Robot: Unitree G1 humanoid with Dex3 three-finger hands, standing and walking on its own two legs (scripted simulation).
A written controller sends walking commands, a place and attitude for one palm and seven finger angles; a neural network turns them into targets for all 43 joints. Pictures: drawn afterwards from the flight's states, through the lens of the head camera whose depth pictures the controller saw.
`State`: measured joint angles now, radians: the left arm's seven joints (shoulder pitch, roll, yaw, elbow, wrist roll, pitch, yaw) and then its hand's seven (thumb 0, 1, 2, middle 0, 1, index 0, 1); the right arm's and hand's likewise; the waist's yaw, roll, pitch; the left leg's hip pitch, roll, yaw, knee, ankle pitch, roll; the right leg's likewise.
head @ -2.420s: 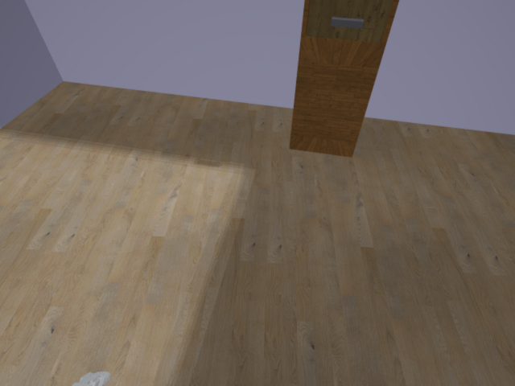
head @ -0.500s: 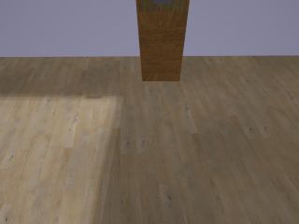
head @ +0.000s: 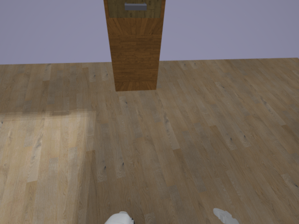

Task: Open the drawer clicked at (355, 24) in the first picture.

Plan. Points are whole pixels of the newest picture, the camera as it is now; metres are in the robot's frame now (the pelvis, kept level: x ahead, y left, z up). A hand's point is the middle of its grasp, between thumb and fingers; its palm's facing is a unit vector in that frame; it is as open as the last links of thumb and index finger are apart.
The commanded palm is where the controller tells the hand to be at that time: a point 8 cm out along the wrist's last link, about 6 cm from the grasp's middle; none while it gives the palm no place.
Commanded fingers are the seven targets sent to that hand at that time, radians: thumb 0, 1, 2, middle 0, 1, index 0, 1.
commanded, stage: walk to a spot facing it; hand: left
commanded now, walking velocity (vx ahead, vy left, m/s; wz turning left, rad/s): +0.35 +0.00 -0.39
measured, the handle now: (135, 5) +1.28 +0.26 +0.02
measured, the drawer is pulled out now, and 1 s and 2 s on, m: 0.00 0.00 0.00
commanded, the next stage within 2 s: turn to face it in 1.04 s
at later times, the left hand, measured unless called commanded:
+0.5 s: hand (110, 163) +0.32 +0.18 -0.15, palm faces -0.27 -0.96 -0.12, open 7.4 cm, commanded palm none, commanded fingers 0.00 0.90 0.90 -0.20 -0.30 -0.20 -0.30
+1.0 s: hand (135, 124) +0.50 +0.12 -0.15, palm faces -0.36 -0.90 -0.24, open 7.3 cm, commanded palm none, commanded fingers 0.00 0.90 0.90 -0.20 -0.30 -0.20 -0.30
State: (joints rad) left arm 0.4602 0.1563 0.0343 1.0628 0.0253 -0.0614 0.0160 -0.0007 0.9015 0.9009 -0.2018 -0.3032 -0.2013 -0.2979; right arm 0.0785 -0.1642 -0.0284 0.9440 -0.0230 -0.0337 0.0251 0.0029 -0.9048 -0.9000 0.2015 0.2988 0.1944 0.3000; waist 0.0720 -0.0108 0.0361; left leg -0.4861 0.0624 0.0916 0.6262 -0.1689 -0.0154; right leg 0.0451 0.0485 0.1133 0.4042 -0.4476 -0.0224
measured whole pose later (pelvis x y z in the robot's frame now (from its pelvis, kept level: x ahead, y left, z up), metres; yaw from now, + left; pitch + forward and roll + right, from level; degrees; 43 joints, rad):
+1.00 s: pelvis +0.39 -0.05 +0.02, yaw -25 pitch +0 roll -1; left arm 0.28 0.20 0.06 1.05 0.02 -0.06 0.00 -0.01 0.93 0.90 -0.20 -0.30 -0.20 -0.30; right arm 0.17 -0.20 -0.06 0.97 -0.03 -0.03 0.00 0.00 -0.93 -0.90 0.20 0.30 0.19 0.30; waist 0.00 0.03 0.02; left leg -0.55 0.18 0.07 0.86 -0.21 -0.06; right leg -0.15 0.04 -0.09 0.43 -0.28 -0.07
